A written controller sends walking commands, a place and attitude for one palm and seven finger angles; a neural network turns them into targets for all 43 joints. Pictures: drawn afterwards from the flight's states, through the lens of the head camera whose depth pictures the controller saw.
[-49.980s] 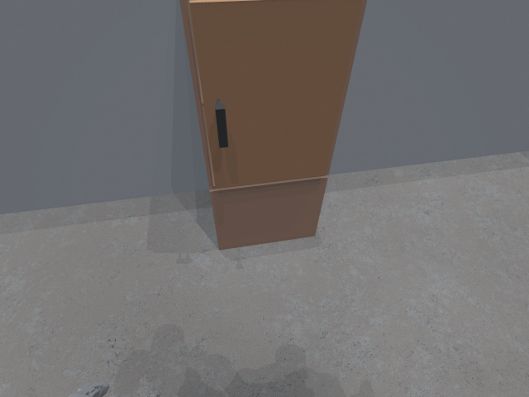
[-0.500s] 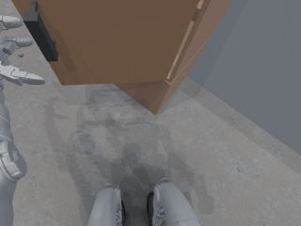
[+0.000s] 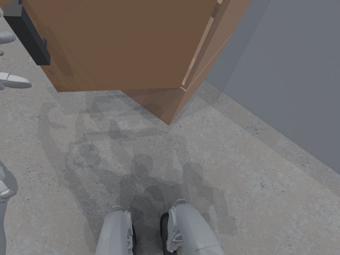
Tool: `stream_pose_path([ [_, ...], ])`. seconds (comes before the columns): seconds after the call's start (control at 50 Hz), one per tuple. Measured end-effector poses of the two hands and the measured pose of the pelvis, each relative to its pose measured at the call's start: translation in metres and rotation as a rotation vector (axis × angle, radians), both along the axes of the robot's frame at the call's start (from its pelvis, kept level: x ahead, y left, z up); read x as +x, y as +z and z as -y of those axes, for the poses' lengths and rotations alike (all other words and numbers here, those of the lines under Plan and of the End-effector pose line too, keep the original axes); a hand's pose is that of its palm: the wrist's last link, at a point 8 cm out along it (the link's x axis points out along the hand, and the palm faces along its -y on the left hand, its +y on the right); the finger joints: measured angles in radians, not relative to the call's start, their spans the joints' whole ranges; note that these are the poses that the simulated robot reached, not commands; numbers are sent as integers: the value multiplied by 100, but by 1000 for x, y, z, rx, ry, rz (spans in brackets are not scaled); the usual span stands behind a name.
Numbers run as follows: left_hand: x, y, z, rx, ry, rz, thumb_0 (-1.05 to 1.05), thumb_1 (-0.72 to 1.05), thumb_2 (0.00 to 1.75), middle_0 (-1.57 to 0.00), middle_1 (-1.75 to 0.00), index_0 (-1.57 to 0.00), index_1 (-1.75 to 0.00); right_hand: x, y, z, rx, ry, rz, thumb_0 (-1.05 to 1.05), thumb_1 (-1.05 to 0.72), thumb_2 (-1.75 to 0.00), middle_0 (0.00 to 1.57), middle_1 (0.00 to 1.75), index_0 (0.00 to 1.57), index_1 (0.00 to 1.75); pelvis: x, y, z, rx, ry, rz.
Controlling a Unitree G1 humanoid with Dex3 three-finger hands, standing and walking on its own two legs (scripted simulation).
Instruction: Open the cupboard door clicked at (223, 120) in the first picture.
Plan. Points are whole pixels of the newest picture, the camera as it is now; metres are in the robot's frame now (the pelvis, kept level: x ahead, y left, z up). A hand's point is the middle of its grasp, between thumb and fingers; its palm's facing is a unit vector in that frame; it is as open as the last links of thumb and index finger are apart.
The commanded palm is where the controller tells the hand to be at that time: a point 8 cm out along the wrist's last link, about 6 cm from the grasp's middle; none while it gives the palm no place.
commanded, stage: move the hooked fingers beside the handle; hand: left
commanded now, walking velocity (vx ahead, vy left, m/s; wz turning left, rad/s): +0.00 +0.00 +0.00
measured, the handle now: (31, 30) +0.57 +0.24 +0.06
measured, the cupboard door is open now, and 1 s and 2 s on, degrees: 44 44 43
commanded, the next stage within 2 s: slide the fingers in behind the handle in 0.46 s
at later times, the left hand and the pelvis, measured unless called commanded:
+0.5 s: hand out of the picture +0.52 +0.29 +0.05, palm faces +0.07 -1.00 -0.03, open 13.9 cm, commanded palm +0.51 +0.31 +0.05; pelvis -0.01 +0.01 -0.01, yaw +0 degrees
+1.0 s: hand (18, 53) +0.52 +0.26 +0.05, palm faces +0.06 -1.00 -0.02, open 13.9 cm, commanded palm +0.51 +0.28 +0.05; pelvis +0.00 +0.01 +0.00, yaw +0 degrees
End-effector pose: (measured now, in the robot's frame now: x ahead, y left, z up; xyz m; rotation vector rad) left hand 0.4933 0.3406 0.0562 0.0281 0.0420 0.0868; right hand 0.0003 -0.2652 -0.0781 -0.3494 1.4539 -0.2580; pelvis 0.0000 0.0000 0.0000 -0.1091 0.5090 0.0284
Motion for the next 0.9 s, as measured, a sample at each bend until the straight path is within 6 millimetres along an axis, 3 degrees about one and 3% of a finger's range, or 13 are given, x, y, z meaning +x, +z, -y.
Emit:
stream_pose_path([
  [0.12,-6,8,-4,4,-7,17,-1,-49,30,-30,-120,-31,-121,8,1,-2,4,11,20,1,-91,-89,20,30,21,30,1,3,-3,-2,5,12],
  [0.28,-10,1,0,-9,-26,-11,-1,-50,30,-30,-120,-30,-120,13,0,-6,1,29,35,1,-91,-89,20,30,21,30,-2,2,-8,-4,11,17],
  [0.66,1,-4,2,-21,-25,4,-1,-50,30,-30,-120,-30,-120,-11,-3,-18,10,-4,-33,1,-91,-89,20,30,21,30,-5,-2,-13,-13,10,1],
  [0.9,4,-5,19,-22,-24,7,-1,-50,30,-30,-120,-30,-120,-7,0,-16,16,-11,-17,1,-91,-89,20,30,21,30,0,2,-11,-8,8,9],
])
